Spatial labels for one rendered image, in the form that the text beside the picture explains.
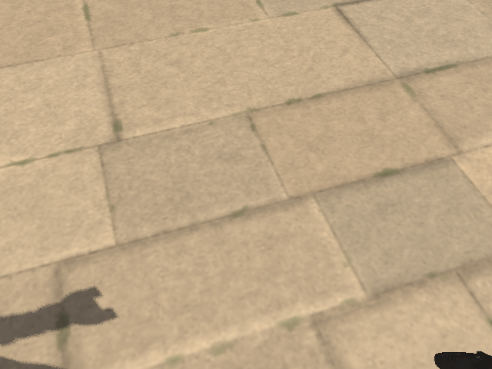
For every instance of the right robot hand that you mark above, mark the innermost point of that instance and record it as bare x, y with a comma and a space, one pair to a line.
463, 360

